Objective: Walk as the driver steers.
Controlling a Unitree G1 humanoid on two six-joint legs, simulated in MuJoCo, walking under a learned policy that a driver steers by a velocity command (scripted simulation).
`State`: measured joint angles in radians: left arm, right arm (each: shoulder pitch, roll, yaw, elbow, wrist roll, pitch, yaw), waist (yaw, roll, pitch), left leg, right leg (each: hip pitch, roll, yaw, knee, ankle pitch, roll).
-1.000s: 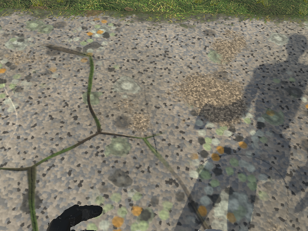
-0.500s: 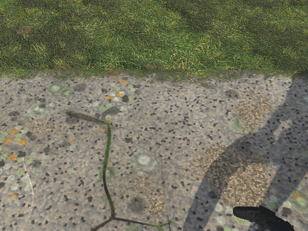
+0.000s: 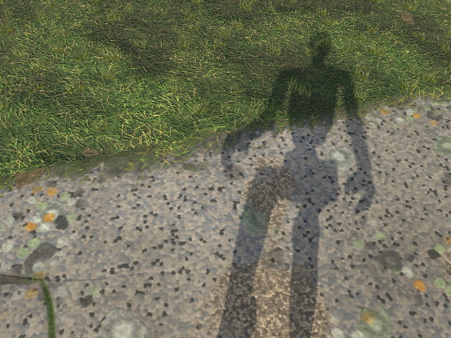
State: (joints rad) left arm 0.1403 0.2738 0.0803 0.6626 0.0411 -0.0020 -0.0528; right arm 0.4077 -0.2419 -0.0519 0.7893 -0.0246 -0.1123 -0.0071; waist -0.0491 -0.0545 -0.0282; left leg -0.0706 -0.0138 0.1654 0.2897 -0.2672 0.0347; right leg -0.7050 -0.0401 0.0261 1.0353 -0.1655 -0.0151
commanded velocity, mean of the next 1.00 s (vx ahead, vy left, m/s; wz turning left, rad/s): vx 0.29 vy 0.00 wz -0.34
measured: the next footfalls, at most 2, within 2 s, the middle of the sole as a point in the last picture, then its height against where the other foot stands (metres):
right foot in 0.20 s outside the picture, level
left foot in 0.68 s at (225, 331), level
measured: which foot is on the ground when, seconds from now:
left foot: down 0.00-0.20, up 0.22-0.66, down 0.68-1.00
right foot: up 0.00-0.18, down 0.20-0.70, up 0.72-0.98, down 1.00-1.00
